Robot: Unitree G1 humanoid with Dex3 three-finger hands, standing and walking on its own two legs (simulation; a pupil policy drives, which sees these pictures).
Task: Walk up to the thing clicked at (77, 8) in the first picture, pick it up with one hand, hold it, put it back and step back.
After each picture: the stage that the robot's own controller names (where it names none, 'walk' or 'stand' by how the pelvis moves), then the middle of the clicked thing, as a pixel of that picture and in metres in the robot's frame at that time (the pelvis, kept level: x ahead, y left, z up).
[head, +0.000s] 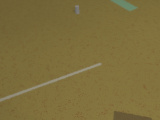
stand; (77, 9) +2.28 +0.11 -0.72
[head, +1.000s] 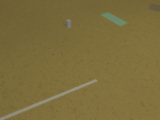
walk; (68, 23) +2.16 +0.16 -0.72
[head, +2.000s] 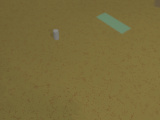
walk; (56, 34) +1.51 +0.26 -0.71
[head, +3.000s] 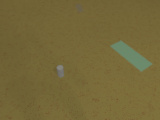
walk; (60, 71) +1.00 +0.22 -0.72
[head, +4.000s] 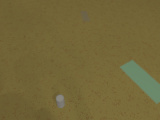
walk; (60, 101) +0.64 +0.18 -0.72
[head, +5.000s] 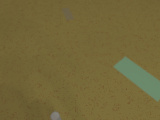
stand; (56, 118) +0.45 +0.22 -0.70
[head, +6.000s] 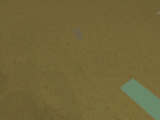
stand; out of the picture +0.41 +0.23 -0.72
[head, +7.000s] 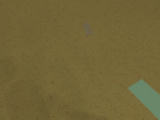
stand; out of the picture +0.40 +0.20 -0.71
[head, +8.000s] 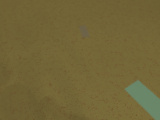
stand; out of the picture +0.40 +0.19 -0.72
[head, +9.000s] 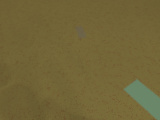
stand; out of the picture +0.37 +0.21 -0.72
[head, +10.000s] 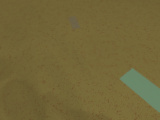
stand; out of the picture +0.36 +0.24 -0.71
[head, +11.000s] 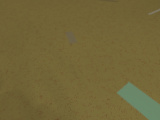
stand; out of the picture +0.33 +0.23 -0.73
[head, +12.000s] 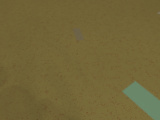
stand; out of the picture +0.35 +0.21 -0.73
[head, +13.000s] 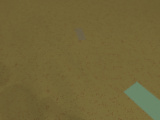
stand; out of the picture +0.35 +0.20 -0.73
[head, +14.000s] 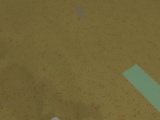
go down; out of the picture +0.38 +0.19 -0.69
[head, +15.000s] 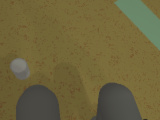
go down; (20, 69) +0.43 +0.25 -0.29
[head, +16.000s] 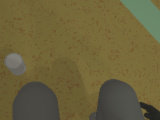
close in; (16, 64) +0.43 +0.26 -0.28
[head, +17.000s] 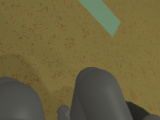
close in; out of the picture +0.41 +0.30 -0.21
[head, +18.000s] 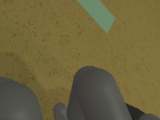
close; out of the picture +0.40 +0.30 -0.22
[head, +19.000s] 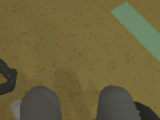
lift; (20, 108) +0.27 +0.25 -0.29
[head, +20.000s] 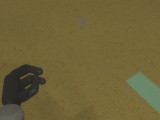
close; out of the picture +0.11 +0.27 -0.67
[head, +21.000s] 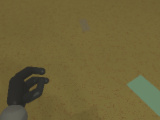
close; out of the picture -0.01 +0.48 -0.70
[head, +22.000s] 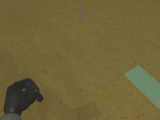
crouch; out of the picture -0.12 +0.66 -0.68
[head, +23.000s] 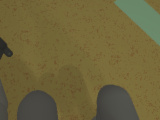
lower; out of the picture -0.23 +0.82 -0.35
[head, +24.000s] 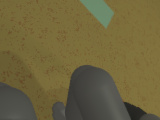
lower; out of the picture -0.53 +0.85 -0.25
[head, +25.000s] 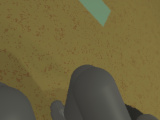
lower; out of the picture -0.70 +0.95 -0.25
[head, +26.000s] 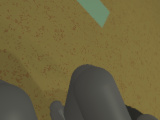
lower; out of the picture -0.84 +1.06 -0.25
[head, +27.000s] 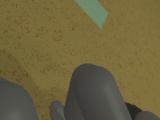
lower; out of the picture -0.98 +1.17 -0.24
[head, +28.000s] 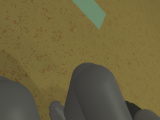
lower; out of the picture -1.11 +1.27 -0.24
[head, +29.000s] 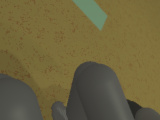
withdraw; out of the picture -1.23 +1.37 -0.23
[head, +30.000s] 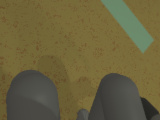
stand; out of the picture -1.21 +1.61 -0.27
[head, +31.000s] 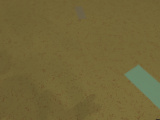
stand; out of the picture -1.01 +1.98 -0.64
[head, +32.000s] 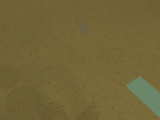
stand; out of the picture -1.06 +2.13 -0.69
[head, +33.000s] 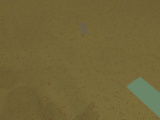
stand; out of the picture -1.16 +2.23 -0.69
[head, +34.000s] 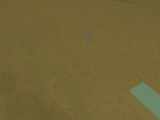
stand; out of the picture -1.22 +2.32 -0.74
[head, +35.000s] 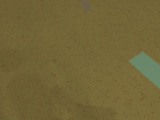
walk; out of the picture -1.32 +2.37 -0.73
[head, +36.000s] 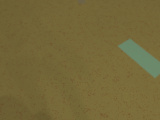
walk; out of the picture -1.04 +2.50 -0.72
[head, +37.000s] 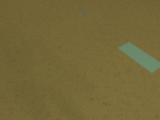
stand; out of the picture -0.96 +2.56 -0.73
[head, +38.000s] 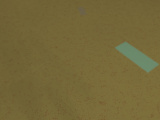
stand; out of the picture -0.98 +2.67 -0.75
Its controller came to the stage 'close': yes
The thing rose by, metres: 0.06
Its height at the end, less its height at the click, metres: -0.02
